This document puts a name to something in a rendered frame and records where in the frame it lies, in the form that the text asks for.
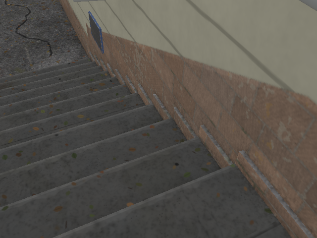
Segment stairs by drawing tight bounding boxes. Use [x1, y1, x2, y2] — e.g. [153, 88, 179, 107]
[0, 58, 221, 238]

